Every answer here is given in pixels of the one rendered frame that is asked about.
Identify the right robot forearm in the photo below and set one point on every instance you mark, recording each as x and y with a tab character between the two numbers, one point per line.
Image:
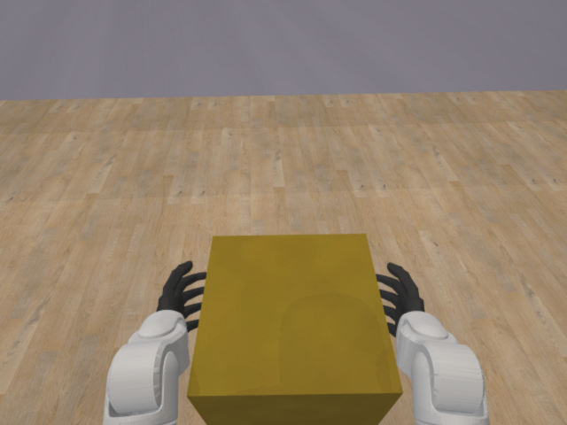
448	384

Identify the robot left hand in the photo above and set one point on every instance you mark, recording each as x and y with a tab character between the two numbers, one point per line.
174	297

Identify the robot right hand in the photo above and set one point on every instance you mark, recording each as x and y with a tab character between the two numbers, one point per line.
407	300

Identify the carton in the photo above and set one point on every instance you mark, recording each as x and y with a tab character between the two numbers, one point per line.
292	331

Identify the left robot forearm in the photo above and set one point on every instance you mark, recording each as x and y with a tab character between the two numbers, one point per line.
142	381

